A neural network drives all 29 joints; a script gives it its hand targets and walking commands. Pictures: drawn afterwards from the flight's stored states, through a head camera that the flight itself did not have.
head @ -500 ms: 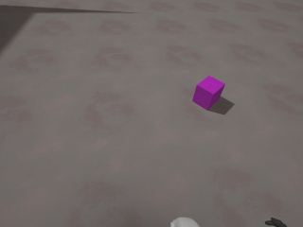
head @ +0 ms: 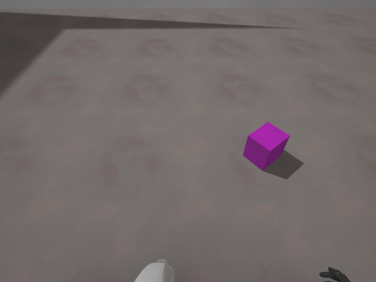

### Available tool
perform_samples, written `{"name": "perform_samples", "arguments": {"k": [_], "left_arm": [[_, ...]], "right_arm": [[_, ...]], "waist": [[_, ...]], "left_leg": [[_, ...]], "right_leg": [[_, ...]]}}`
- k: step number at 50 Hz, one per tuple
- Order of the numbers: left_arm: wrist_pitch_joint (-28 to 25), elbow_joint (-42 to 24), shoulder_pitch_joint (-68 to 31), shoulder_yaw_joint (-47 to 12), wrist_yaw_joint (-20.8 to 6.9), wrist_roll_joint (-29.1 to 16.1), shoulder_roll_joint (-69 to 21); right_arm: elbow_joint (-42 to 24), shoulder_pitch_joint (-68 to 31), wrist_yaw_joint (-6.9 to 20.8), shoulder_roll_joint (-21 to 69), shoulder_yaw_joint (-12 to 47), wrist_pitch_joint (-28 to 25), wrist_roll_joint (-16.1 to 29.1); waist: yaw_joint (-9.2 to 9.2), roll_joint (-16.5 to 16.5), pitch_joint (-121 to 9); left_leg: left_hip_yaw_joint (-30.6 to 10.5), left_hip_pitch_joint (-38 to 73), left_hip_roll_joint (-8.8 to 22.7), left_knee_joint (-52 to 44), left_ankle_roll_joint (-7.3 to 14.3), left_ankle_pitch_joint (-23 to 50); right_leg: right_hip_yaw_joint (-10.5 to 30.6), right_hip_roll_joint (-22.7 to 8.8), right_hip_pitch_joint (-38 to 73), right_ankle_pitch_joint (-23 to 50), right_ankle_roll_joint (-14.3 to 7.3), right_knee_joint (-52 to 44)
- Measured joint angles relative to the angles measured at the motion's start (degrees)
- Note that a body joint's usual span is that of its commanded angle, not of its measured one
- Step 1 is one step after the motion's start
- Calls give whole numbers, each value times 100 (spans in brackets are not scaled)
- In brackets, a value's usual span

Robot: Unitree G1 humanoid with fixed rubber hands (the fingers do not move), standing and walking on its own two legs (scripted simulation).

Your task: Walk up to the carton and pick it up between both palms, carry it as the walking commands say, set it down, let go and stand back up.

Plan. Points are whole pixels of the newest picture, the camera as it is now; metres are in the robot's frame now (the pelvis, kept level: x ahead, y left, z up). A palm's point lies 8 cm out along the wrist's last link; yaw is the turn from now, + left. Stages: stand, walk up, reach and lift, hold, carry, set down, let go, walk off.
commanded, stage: walk up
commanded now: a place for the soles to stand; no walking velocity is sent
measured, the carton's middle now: (265, 146) +1.11 -0.39 -0.67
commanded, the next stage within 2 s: none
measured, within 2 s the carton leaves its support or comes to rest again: neither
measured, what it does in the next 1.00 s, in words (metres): walks ahead: left foot, then right foot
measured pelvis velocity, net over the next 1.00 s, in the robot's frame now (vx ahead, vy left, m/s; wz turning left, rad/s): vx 0.38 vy -0.22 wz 0.01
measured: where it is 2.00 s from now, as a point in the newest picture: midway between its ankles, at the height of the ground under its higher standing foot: (299, 219)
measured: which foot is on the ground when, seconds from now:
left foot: up 0.00-0.12, down 0.14-0.48, up 0.50-0.78, down 0.80-1.00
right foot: down 0.00-0.16, up 0.18-0.44, down 0.46-0.80, up 0.82-1.00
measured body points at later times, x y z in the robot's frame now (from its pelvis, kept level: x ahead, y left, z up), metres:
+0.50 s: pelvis +0.22 -0.12 -0.04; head +0.22 -0.13 +0.41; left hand +0.38 +0.20 -0.08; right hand +0.28 -0.47 -0.11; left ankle +0.17 +0.09 -0.72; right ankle +0.34 -0.25 -0.74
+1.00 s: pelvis +0.38 -0.22 -0.01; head +0.38 -0.19 +0.44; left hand +0.46 +0.11 -0.11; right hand +0.46 -0.55 -0.05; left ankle +0.40 -0.06 -0.73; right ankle +0.46 -0.38 -0.67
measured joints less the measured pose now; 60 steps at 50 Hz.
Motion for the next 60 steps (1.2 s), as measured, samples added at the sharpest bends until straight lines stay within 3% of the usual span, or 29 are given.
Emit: {"name": "perform_samples", "arguments": {"k": [6, 7, 11, 13, 17, 21, 23, 24, 25, 27, 30, 35, 39, 40, 42, 44, 46, 51, 56, 58, 60], "left_arm": [[5, 136, 343, 27, -77, 71, 56], [-5, 129, 430, 15, -74, 69, -6], [140, 115, 132, -2, -57, 141, -181], [130, -38, -155, 23, -95, 144, -138], [133, -361, -794, 51, -228, 93, 15], [151, -582, -1144, 73, -367, 80, 90], [154, -666, -1118, 122, -383, 87, 215], [141, -664, -1130, 156, -362, 88, 230], [129, -634, -1186, 162, -314, 106, 185], [95, -616, -1212, 89, -211, 70, 64], [112, -581, -1010, -35, -130, -32, -129], [214, -395, -559, -29, -77, 19, -48], [282, -263, -299, 67, -96, 52, 103], [293, -244, -207, 90, -118, 72, 94], [365, -112, -180, 164, -141, 100, 21], [439, -76, -214, 213, -166, 167, -33], [441, -141, -279, 230, -232, 194, -30], [365, -286, -517, 222, -368, 113, 31], [341, -366, -792, 204, -466, 83, 69], [292, -445, -827, 211, -471, 81, 145], [222, -452, -963, 228, -394, 78, 121]], "right_arm": [[-171, 15, -107, -97, -60, -90, -42], [-215, 13, -162, -202, -75, -141, -83], [-250, -27, -470, -246, -88, -198, -151], [-188, 133, -518, -155, -20, -222, -149], [-31, 531, -424, -78, 71, -222, -162], [-9, 825, -326, -212, -3, -212, -169], [-12, 937, -304, -269, -49, -185, -159], [12, 945, -293, -326, -86, -161, -150], [89, 862, -291, -365, -143, -105, -119], [177, 663, -321, -353, -204, 26, -51], [163, 414, -303, -319, -182, 71, 22], [53, 240, -195, -135, -36, -6, 33], [-116, 292, -188, -117, -11, -153, -25], [-184, 368, -224, -200, -15, -199, -57], [-207, 364, -348, -284, -40, -204, -182], [-199, 336, -481, -239, -48, -195, -236], [-179, 415, -538, -186, -35, -229, -229], [-114, 687, -477, -190, -25, -247, -206], [-95, 916, -413, -328, -120, -234, -195], [-66, 980, -399, -390, -141, -200, -190], [30, 935, -378, -491, -199, -132, -156]], "waist": [[98, -261, -113], [81, -190, -162], [-276, -117, 10], [-402, -162, 86], [-530, -228, 197], [-636, -128, 176], [-647, -189, 38], [-626, -127, 5], [-618, -16, 59], [-576, 72, 197], [-473, 191, 280], [-177, 13, 153], [-36, -168, 31], [-46, -124, -80], [-134, -127, -133], [-187, -229, -58], [-287, -297, -16], [-457, -323, 42], [-599, -182, 84], [-603, -175, 40], [-550, 6, 127]], "left_leg": [[3, 668, -217, -1313, 195, 606], [-70, 883, -203, -1504, 318, 587], [-237, 941, -142, -975, 25, 131], [-296, 1196, -31, -1135, -37, 68], [-377, 1740, 226, -1446, -239, -38], [-418, 2031, 541, -1213, -308, -496], [-425, 2051, 631, -830, -302, -909], [-492, 1988, 727, -503, -201, -1177], [-678, 1826, 733, 66, -122, -1455], [-848, 1356, 438, 1354, -59, -1687], [-480, 699, 215, 2094, -40, -1444], [92, 351, 64, 791, 62, -1181], [173, 721, -66, -580, 152, -264], [65, 895, -63, -949, 205, -369], [35, 839, 23, -808, 140, 66], [108, 1007, 112, -779, 44, 54], [78, 1234, 231, -943, -40, -13], [14, 1827, 595, -1395, -259, -72], [-36, 2202, 969, -1433, -421, -399], [-56, 2223, 1098, -1168, -405, -700], [-275, 2047, 1252, -392, -236, -1123]], "right_leg": [[-112, 22, 313, -657, -3, 104], [-96, 47, 182, -838, 43, 484], [585, 167, -1216, -1192, 527, 3612], [815, 83, -1840, -987, 569, 4059], [960, -334, -2453, -209, 488, 2895], [855, -499, -2207, 980, 402, 1333], [810, -490, -1869, 943, 299, 1022], [763, -403, -1788, 614, 285, 1089], [680, -312, -1824, 391, 316, 1385], [573, -274, -1727, 184, 345, 1639], [428, -207, -1348, 270, 280, 1294], [307, -122, -885, 277, 93, 668], [238, -31, -788, 3, 44, 742], [203, 30, -873, -272, 38, 976], [421, 128, -1236, -842, 205, 1977], [706, 131, -1658, -820, 385, 2903], [843, 29, -1981, -634, 449, 3213], [1010, -377, -2373, 13, 471, 2575], [872, -578, -2143, 829, 380, 1323], [780, -547, -1837, 912, 318, 933], [670, -360, -1750, 628, 339, 1185]]}}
